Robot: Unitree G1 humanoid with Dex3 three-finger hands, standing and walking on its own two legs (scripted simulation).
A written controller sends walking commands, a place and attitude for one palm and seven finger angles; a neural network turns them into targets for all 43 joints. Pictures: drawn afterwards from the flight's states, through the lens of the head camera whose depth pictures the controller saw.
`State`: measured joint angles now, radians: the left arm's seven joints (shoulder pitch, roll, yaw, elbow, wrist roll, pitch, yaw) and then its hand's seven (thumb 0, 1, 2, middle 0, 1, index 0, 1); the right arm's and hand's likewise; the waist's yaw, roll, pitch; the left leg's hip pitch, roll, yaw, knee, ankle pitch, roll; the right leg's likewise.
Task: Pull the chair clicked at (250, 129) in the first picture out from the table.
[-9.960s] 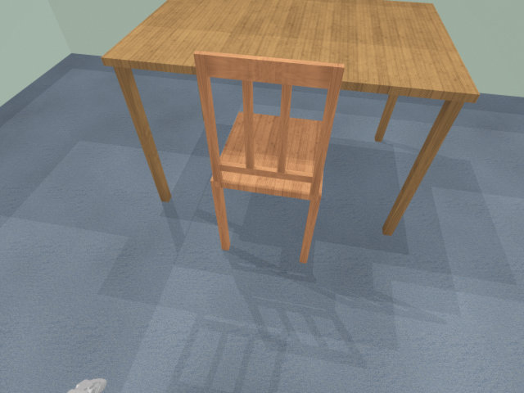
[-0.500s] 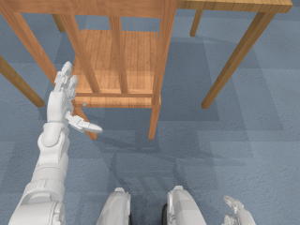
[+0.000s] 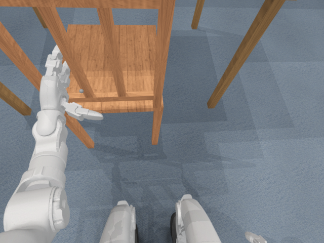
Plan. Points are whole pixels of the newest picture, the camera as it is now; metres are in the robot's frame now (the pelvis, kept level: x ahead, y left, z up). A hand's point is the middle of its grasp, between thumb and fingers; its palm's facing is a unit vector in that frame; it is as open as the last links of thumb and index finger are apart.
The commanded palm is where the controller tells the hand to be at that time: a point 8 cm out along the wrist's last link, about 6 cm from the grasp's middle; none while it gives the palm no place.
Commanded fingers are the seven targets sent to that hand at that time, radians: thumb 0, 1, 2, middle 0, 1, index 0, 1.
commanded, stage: push the fingers through the gap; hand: left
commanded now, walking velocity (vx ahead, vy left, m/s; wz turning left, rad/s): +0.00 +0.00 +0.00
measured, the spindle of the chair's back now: (73, 62) +0.55 +0.20 +0.04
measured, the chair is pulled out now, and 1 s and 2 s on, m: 0.00 0.00 0.00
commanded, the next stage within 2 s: hook a spindle and tug to test in 0.90 s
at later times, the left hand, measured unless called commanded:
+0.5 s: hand (79, 76) +0.51 +0.19 +0.03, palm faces +0.04 -1.00 -0.02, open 17.0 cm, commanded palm +0.49 +0.22 +0.03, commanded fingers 0.00 -0.50 0.30 -0.06 -0.08 -0.06 -0.08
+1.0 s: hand (77, 76) +0.51 +0.19 +0.03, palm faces +0.03 -1.00 -0.02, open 17.0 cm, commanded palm +0.49 +0.22 +0.03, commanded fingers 0.00 -0.50 0.30 -0.08 -0.13 -0.08 -0.13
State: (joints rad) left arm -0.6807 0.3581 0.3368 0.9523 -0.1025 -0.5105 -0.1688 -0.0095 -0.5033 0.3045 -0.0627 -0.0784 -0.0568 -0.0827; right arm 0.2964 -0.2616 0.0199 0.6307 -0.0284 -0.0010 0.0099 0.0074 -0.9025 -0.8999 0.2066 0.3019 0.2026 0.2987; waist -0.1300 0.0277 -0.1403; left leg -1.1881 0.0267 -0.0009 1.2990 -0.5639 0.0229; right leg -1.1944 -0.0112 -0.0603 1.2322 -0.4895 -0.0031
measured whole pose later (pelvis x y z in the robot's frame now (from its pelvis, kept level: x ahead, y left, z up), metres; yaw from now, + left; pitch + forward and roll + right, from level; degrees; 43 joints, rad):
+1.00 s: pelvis +0.01 +0.01 +0.00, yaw -1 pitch +28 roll -4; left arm -0.82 0.44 0.39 1.08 -0.07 -0.49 -0.18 -0.01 -0.50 0.30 -0.06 -0.08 -0.06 -0.08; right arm 0.32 -0.25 0.04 0.62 -0.05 0.08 0.03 0.00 -0.90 -0.90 0.21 0.30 0.20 0.30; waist -0.17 0.03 -0.14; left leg -1.22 0.04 -0.01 1.30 -0.57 0.04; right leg -1.21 0.00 -0.07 1.20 -0.48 0.01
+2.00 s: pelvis +0.01 +0.01 +0.00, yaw -1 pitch +28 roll -4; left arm -0.80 0.42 0.38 1.05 -0.08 -0.50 -0.14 0.01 0.68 0.79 -0.42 -1.38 -0.42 -1.41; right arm 0.31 -0.25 0.04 0.62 -0.05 0.09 0.04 0.00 -0.90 -0.90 0.21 0.30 0.20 0.30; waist -0.17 0.03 -0.14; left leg -1.22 0.04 -0.01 1.30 -0.58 0.03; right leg -1.21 0.01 -0.06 1.21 -0.49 0.01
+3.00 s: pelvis +0.04 +0.02 +0.10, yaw -1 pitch +15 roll -2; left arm -0.66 0.24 0.12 1.09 -0.04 -0.23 0.08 0.05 0.69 0.74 -0.28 -1.14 -0.48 -1.45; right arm 0.31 -0.25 0.00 0.66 0.04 0.09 -0.10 0.00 -0.90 -0.90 0.21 0.30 0.20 0.30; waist -0.11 0.00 0.00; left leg -0.61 0.01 0.04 0.71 -0.36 0.04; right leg -0.63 -0.01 -0.03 0.66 -0.25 0.02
